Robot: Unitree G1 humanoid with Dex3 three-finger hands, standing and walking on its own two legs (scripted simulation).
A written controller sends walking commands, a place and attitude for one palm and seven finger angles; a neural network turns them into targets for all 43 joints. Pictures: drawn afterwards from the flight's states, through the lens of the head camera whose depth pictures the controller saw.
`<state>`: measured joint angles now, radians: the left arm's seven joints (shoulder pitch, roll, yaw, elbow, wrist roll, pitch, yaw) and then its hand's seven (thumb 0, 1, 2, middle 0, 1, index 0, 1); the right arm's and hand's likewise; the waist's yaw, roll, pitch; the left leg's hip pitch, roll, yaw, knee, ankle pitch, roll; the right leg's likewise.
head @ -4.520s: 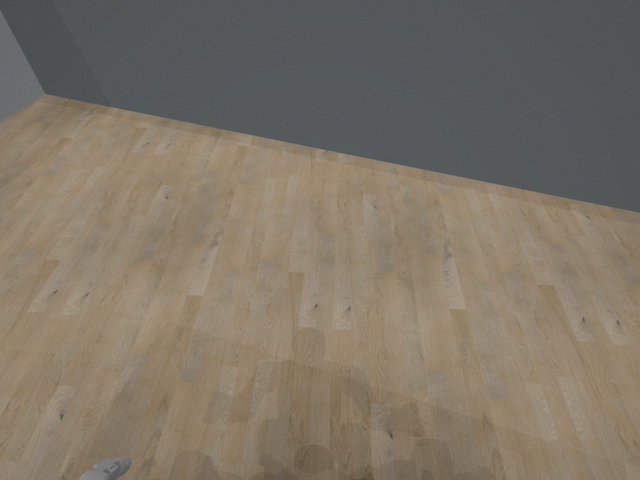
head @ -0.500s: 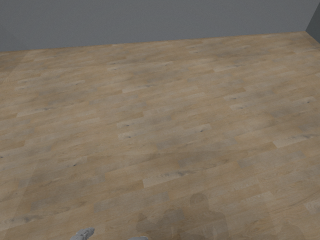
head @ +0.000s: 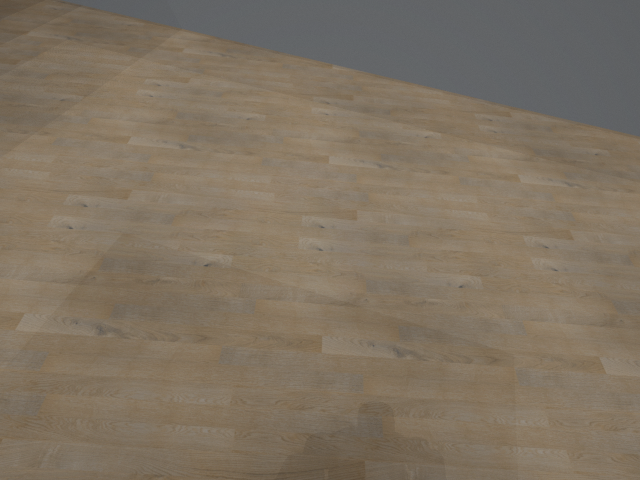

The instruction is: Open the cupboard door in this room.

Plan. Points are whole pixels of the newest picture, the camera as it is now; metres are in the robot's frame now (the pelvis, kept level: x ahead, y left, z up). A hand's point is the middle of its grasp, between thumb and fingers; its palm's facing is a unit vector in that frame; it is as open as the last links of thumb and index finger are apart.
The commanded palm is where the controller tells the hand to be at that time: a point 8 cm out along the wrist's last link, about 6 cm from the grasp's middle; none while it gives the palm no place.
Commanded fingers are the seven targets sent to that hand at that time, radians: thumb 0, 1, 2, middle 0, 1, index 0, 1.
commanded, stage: turn or walk to find it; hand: left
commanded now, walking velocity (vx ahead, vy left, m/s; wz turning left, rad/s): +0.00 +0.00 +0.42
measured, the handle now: out of the picture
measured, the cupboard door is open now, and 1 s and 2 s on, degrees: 0 0 0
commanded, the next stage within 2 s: none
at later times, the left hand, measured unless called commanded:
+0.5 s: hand out of the picture +0.04 +0.19 -0.14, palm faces +0.19 -0.94 -0.27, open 7.4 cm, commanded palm none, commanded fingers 0.00 0.90 0.90 -0.20 -0.30 -0.20 -0.30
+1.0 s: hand out of the picture -0.15 +0.20 -0.18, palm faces +0.48 -0.85 -0.24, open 7.4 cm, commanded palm none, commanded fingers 0.00 0.90 0.90 -0.20 -0.30 -0.20 -0.30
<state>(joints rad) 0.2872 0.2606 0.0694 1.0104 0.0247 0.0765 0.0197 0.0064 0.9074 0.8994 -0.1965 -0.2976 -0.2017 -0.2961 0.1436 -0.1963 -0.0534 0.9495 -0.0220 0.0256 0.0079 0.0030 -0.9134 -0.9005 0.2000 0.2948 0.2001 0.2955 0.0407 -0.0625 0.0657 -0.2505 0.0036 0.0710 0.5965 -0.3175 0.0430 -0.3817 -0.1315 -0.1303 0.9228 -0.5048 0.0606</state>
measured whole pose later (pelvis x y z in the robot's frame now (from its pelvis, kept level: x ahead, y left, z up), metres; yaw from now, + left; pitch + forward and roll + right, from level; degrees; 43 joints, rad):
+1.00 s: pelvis -0.07 +0.00 +0.00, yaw +26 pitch -1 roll +0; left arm 0.27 0.25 0.06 0.99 0.02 0.06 0.02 0.01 0.91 0.90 -0.20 -0.30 -0.20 -0.30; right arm 0.15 -0.21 -0.06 0.96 -0.02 0.03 0.01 0.00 -0.91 -0.90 0.20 0.29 0.20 0.30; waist 0.03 -0.06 0.08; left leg -0.27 0.01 0.07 0.62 -0.33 0.03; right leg -0.34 -0.15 -0.14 0.87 -0.53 0.06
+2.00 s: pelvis -0.13 -0.02 +0.00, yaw +50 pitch -1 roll +0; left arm 0.27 0.26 0.07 1.01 0.02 0.07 0.02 0.01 0.91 0.90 -0.20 -0.30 -0.20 -0.30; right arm 0.15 -0.19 -0.05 0.95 -0.02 0.03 0.01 0.00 -0.91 -0.90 0.20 0.29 0.20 0.30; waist 0.04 -0.06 0.08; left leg -0.26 0.01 0.08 0.60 -0.32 0.04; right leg -0.37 -0.13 -0.13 0.93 -0.52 0.06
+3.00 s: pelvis -0.17 -0.08 +0.00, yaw +75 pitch -1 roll -1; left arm 0.28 0.25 0.06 1.00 0.02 0.06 0.02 0.01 0.91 0.90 -0.20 -0.30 -0.20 -0.30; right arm 0.14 -0.20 -0.05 0.96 -0.02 0.03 0.01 0.00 -0.91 -0.90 0.20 0.29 0.20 0.30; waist 0.04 -0.07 0.08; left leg -0.25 0.00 0.08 0.62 -0.34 0.04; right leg -0.34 -0.15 -0.16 0.84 -0.50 0.06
